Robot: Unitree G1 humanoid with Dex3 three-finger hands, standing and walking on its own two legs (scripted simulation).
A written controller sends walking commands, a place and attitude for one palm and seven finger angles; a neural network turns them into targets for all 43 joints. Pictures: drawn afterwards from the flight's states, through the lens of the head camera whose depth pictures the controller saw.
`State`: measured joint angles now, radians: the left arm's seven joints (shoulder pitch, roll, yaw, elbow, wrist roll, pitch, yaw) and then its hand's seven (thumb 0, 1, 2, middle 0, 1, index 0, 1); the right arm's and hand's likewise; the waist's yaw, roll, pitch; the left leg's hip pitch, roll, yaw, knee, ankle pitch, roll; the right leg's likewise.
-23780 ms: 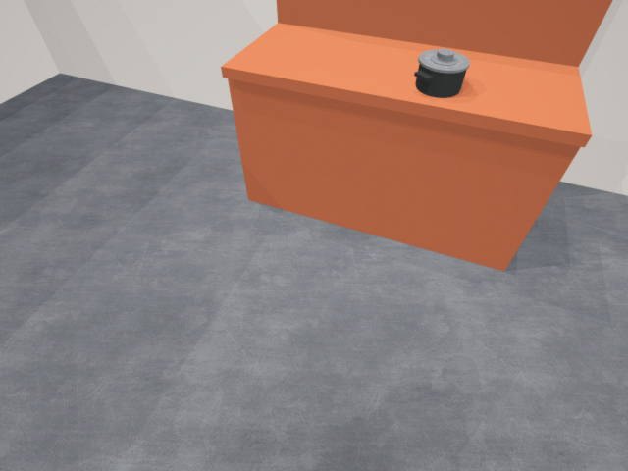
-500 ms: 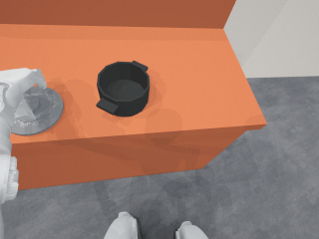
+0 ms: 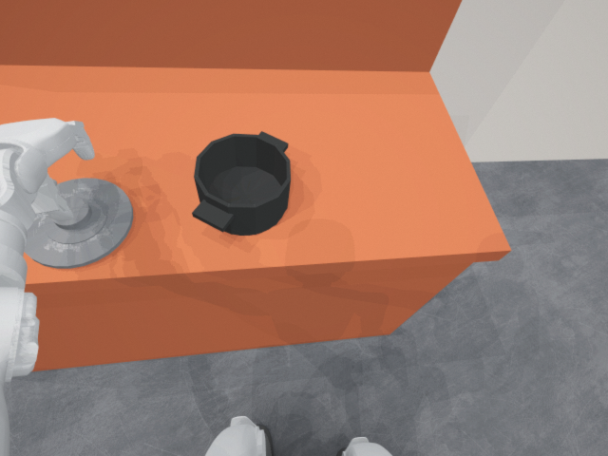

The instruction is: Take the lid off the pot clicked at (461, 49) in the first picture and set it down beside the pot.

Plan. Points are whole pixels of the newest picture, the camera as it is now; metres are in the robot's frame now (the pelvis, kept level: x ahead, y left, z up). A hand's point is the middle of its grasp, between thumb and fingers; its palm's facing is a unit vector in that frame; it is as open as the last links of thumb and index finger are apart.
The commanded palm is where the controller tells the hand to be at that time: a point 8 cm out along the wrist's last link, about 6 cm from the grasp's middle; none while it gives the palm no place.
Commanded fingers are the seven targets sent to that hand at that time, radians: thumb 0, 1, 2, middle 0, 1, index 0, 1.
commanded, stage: raise the empty hand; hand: left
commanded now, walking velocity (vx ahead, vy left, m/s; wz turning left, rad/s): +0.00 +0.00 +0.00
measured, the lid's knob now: (71, 212) +0.46 +0.33 -0.03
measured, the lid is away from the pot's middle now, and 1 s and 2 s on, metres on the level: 0.26 0.26 0.26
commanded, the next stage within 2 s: draw the hand back to the body in 0.86 s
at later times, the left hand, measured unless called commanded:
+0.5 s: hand (35, 156) +0.46 +0.31 +0.10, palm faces -0.40 -0.11 -0.91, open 11.0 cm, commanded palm +0.48 +0.30 +0.16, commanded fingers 0.00 0.01 0.61 -0.33 -0.89 -0.33 -0.89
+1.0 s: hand (20, 136) +0.45 +0.31 +0.13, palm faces -0.41 -0.12 -0.91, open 11.0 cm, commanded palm +0.47 +0.30 +0.19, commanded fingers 0.00 0.01 0.61 -0.33 -0.89 -0.33 -0.89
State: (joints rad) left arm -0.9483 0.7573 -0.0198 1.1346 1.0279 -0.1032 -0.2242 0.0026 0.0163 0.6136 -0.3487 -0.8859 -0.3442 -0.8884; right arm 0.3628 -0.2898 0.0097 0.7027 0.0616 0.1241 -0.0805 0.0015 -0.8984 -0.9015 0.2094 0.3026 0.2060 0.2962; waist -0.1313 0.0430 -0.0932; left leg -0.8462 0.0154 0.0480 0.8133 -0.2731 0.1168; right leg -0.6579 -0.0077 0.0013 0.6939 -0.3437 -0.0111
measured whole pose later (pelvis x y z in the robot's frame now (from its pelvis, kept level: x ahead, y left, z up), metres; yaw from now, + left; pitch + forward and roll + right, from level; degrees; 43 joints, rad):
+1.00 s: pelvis +0.02 -0.03 +0.03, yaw +2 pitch +11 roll -3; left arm -0.93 0.82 -0.01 1.03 0.96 -0.14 -0.39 0.00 0.02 0.61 -0.35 -0.89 -0.34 -0.89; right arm 0.31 -0.30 0.01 0.69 0.09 0.13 -0.08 0.00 -0.90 -0.90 0.21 0.30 0.20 0.30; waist -0.09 0.04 -0.05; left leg -0.60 0.01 0.03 0.62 -0.22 0.07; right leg -0.42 -0.01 -0.01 0.52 -0.30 0.03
